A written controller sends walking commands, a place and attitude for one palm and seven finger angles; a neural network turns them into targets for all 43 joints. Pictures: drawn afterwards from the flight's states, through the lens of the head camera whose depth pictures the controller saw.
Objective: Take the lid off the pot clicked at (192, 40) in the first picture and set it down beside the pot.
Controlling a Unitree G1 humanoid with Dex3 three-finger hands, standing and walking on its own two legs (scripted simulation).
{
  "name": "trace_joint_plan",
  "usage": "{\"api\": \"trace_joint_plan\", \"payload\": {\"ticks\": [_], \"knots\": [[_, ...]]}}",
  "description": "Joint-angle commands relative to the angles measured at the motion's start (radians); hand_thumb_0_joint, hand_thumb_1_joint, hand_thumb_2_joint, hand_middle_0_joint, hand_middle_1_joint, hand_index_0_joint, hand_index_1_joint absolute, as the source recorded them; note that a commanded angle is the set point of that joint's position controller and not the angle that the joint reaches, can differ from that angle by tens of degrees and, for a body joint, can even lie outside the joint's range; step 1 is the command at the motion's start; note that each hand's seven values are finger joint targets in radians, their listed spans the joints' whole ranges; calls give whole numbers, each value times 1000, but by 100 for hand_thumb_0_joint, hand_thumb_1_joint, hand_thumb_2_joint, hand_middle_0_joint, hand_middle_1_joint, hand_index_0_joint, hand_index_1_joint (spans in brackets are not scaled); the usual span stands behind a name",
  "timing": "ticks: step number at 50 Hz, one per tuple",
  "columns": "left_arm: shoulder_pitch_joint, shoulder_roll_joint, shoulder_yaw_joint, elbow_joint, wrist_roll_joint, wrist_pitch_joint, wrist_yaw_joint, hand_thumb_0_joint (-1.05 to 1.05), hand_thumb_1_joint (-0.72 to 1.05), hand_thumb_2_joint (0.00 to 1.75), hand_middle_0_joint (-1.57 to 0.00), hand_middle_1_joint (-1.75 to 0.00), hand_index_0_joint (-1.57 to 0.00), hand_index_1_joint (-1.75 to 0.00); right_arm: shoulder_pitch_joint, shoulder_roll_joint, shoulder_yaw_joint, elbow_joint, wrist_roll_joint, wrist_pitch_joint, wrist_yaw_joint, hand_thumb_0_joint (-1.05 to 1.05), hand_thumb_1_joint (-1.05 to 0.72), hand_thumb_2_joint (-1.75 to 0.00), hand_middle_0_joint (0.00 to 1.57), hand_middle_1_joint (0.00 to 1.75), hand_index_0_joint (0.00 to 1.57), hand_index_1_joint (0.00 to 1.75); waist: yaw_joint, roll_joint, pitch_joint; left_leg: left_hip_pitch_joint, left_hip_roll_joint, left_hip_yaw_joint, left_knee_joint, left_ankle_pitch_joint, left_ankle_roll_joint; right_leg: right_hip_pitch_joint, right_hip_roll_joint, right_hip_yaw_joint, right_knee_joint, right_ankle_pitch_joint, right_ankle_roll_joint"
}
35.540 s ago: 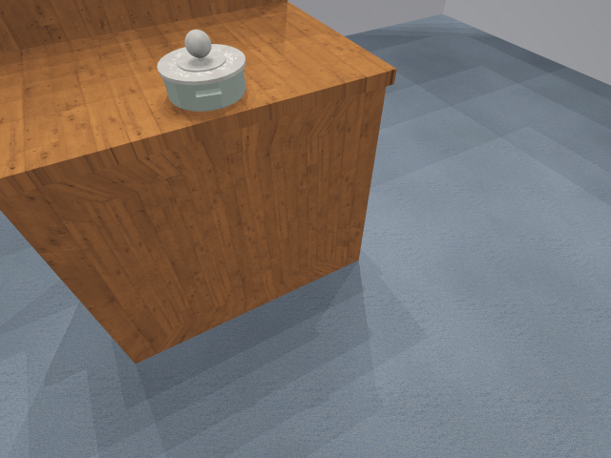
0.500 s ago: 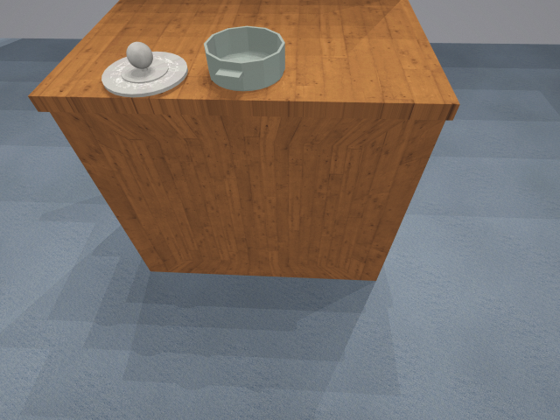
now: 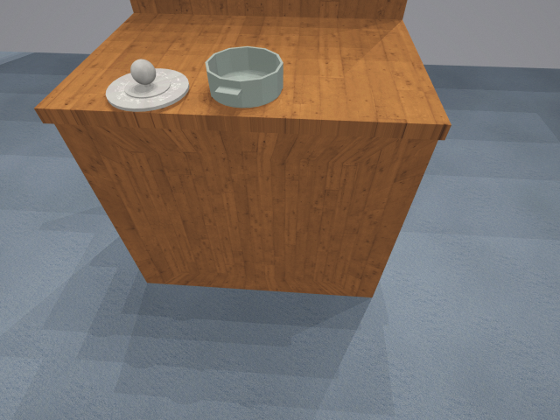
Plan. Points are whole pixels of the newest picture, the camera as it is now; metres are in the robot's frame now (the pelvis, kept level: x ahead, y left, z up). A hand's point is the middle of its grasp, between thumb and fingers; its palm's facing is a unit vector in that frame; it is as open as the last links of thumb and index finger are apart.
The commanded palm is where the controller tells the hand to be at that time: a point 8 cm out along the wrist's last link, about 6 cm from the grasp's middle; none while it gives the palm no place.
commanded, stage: let the arm hang, fingers relaxed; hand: left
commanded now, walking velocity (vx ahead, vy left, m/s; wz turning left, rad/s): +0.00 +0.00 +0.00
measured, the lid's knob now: (143, 72) +0.80 +0.34 +0.11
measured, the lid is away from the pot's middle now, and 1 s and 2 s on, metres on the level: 0.23 0.23 0.23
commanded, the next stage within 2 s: look to check the result in 1.20 s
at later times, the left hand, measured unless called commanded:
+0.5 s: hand out of the picture +0.01 +0.19 -0.17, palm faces +0.02 -0.98 -0.21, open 7.3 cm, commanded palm none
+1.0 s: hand out of the picture +0.00 +0.20 -0.17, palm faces +0.03 -0.98 -0.21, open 7.3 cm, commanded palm none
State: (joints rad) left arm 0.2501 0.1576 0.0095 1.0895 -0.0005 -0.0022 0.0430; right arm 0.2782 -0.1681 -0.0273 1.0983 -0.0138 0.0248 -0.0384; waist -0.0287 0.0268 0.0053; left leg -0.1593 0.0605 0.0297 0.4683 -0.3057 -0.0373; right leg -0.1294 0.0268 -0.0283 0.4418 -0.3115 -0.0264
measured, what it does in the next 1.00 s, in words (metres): stands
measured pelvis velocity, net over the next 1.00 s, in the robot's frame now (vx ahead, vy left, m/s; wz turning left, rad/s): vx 0.00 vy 0.02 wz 0.00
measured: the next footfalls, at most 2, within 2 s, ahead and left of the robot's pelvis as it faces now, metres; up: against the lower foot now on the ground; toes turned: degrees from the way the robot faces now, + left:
none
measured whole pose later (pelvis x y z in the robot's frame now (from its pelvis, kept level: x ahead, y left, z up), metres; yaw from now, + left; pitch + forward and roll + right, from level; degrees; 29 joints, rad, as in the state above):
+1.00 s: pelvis +0.00 +0.02 +0.00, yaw +0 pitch +0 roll +0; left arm 0.28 0.14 0.01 1.11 0.00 0.00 0.04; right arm 0.30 -0.14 -0.02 1.12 -0.01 0.01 -0.04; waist -0.03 0.02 0.01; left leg -0.16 0.02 0.05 0.45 -0.29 0.00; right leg -0.13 -0.01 -0.01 0.43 -0.30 0.01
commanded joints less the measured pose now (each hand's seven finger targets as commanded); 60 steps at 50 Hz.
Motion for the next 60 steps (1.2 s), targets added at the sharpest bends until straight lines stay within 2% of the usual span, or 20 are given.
{"api": "trace_joint_plan", "payload": {"ticks": [1, 8, 11, 15, 21, 23, 32, 39, 42, 47, 50, 60], "knots": [[42, 115, 20, -29, 1, -13, 5, 0, 90, 90, -20, -30, -20, -30, 78, -78, -14, -17, 4, -10, -7, 0, -90, -90, 20, 30, 20, 30, -3, -27, 28, 5, 54, -26, -39, 262, 53, -29, -122, 93, -87, 385, 4], [55, 105, 18, -16, 1, -11, 4, 0, 90, 90, -20, -30, -20, -30, 88, -76, -11, -8, 6, -13, -9, 0, -90, -90, 20, 30, 20, 30, 0, -10, 42, 11, 61, -38, -56, 279, 58, -45, -114, 81, -85, 333, -1], [61, 101, 19, -11, 0, -11, 3, 0, 90, 90, -20, -30, -20, -30, 100, -75, -10, -2, 6, -17, -10, 0, -90, -90, 20, 30, 20, 30, 0, -24, 23, 14, 63, -39, -60, 287, 60, -30, -114, 75, -82, 328, 0], [65, 92, 17, -6, 1, -8, 3, 0, 90, 90, -20, -30, -20, -30, 102, -67, -10, 2, 5, -16, -10, 0, -90, -90, 20, 30, 20, 30, 2, -27, 61, -3, 62, -44, -71, 261, 64, -53, -113, 71, -88, 284, 1], [78, 85, 18, -3, 2, -9, 4, 0, 90, 90, -20, -30, -20, -30, 106, -61, -11, 7, 5, -19, -10, 0, -90, -90, 20, 30, 20, 30, 2, -21, 44, 6, 63, -46, -71, 271, 66, -53, -113, 72, -82, 283, 3], [81, 84, 18, -4, 3, -9, 4, 0, 90, 90, -20, -30, -20, -30, 102, -61, -12, 5, 6, -18, -10, 0, -90, -90, 20, 30, 20, 30, 4, -13, 57, 3, 63, -48, -74, 262, 67, -66, -113, 70, -84, 266, 3], [80, 86, 20, -5, 3, -10, 3, 0, 90, 90, -20, -30, -20, -30, 107, -63, -12, 7, 5, -25, -11, 0, -90, -90, 20, 30, 20, 30, 2, -14, 42, 8, 64, -52, -75, 295, 71, -54, -115, 65, -75, 284, 7], [77, 84, 20, -4, 5, -6, 2, 0, 90, 90, -20, -30, -20, -30, 103, -63, -12, 4, 5, -26, -11, 0, -90, -90, 20, 30, 20, 30, 3, -12, 65, 0, 65, -59, -85, 292, 75, -70, -113, 60, -73, 257, 10], [79, 86, 22, -5, 4, -8, 1, 0, 90, 90, -20, -30, -20, -30, 105, -68, -11, 3, 5, -29, -12, 0, -90, -90, 20, 30, 20, 30, 3, -8, 38, 10, 64, -58, -81, 309, 74, -52, -115, 61, -70, 278, 10], [86, 86, 21, -4, 4, -11, 2, 0, 90, 90, -20, -30, -20, -30, 100, -70, -13, 3, 6, -30, -12, 0, -90, -90, 20, 30, 20, 30, 4, -23, 33, 19, 62, -55, -76, 319, 73, -51, -121, 62, -73, 299, 10], [81, 85, 20, -4, 4, -8, 2, 0, 90, 90, -20, -30, -20, -30, 95, -67, -11, 4, 6, -27, -12, 0, -90, -90, 20, 30, 20, 30, 4, -23, 60, 8, 62, -60, -83, 295, 73, -67, -118, 62, -78, 272, 10], [85, 85, 20, -4, 4, -10, 2, 0, 90, 90, -20, -30, -20, -30, 94, -68, -12, 6, 5, -27, -11, 0, -90, -90, 20, 30, 20, 30, 2, -23, 50, 10, 61, -57, -82, 288, 71, -61, -119, 67, -82, 272, 8]]}}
